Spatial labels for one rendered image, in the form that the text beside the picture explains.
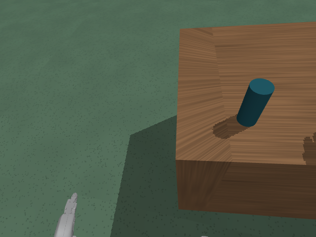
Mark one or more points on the left robot hand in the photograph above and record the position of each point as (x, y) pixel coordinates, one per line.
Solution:
(66, 222)

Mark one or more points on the can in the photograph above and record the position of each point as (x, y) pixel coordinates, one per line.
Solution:
(258, 94)

